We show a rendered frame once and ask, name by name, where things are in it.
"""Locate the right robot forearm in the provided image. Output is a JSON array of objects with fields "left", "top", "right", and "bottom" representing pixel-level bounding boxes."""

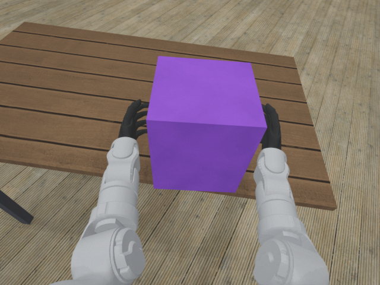
[{"left": 254, "top": 148, "right": 330, "bottom": 283}]

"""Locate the left robot hand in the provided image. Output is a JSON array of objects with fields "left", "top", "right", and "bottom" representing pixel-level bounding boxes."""
[{"left": 118, "top": 99, "right": 149, "bottom": 140}]

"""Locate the robot left upper arm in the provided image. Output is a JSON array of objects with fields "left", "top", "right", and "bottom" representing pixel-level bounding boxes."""
[{"left": 49, "top": 226, "right": 145, "bottom": 285}]

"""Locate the carton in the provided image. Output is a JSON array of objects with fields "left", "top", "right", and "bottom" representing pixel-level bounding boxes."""
[{"left": 146, "top": 56, "right": 267, "bottom": 193}]

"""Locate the table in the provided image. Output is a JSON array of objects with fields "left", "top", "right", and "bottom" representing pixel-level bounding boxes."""
[{"left": 0, "top": 22, "right": 337, "bottom": 224}]

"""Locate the left robot forearm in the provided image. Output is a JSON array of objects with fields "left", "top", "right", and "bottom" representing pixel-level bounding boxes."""
[{"left": 71, "top": 137, "right": 140, "bottom": 274}]

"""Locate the right robot hand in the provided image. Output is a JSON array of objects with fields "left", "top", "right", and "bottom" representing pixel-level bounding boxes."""
[{"left": 261, "top": 103, "right": 281, "bottom": 150}]

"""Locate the robot right upper arm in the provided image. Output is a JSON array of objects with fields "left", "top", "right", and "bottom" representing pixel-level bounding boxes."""
[{"left": 253, "top": 238, "right": 329, "bottom": 285}]

